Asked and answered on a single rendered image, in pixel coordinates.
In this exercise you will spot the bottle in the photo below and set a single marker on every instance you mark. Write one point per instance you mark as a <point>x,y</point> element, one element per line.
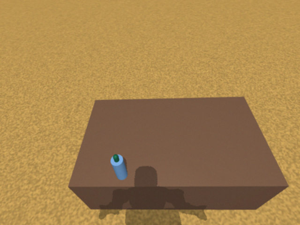
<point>119,167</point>

